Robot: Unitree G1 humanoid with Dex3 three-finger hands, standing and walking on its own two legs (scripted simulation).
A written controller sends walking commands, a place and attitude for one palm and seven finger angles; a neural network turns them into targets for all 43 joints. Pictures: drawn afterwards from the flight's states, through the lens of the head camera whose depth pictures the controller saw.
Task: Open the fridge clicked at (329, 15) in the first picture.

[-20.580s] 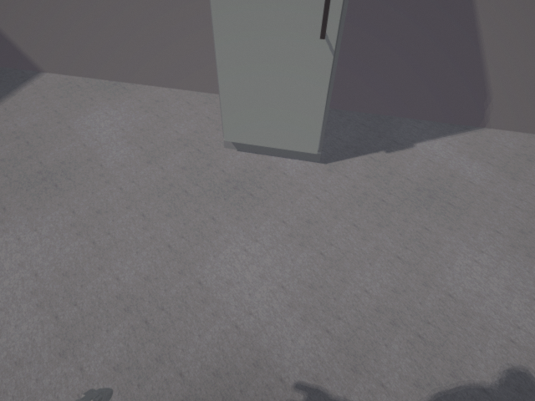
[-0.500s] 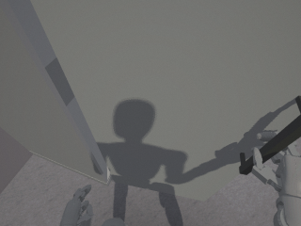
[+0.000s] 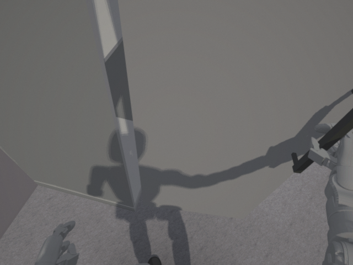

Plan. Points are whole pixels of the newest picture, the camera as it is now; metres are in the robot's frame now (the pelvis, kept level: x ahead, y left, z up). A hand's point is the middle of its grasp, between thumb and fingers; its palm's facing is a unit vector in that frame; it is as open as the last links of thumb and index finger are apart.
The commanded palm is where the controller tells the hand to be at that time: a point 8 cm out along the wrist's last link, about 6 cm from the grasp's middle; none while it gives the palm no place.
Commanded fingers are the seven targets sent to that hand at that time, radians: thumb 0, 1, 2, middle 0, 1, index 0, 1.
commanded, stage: stop walking and hold the door back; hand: right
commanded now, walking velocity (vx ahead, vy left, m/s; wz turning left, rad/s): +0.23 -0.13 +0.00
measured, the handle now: (322, 136) +0.42 -0.31 +0.08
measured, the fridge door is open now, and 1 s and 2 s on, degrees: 83 77 75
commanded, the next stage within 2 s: loosen the grip on the handle in 1.22 s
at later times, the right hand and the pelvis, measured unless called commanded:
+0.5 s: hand (313, 138) +0.42 -0.29 +0.08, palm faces +0.42 +0.88 -0.21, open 5.8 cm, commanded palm +0.38 -0.37 +0.06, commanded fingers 0.00 -0.90 -0.90 0.45 1.40 0.45 1.40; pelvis -0.03 +0.01 -0.02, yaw +5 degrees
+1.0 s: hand (312, 138) +0.42 -0.30 +0.07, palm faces +0.31 +0.90 -0.29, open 5.7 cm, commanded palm +0.37 -0.37 +0.06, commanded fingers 0.00 -0.90 -0.90 0.45 1.40 0.45 1.40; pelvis +0.00 -0.03 -0.02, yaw +10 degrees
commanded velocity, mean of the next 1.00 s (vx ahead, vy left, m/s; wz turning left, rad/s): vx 0.05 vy -0.02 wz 0.00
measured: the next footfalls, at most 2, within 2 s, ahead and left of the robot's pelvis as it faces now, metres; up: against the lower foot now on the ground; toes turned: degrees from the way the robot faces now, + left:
right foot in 0.18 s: -0.03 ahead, -0.11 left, +0.00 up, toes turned +0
left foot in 0.40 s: -0.01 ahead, +0.11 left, +0.00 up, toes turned +13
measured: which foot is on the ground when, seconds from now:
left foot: down 0.00-0.16, up 0.18-0.38, down 0.40-1.00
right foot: up 0.00-0.16, down 0.18-0.40, up 0.42-0.66, down 0.68-1.00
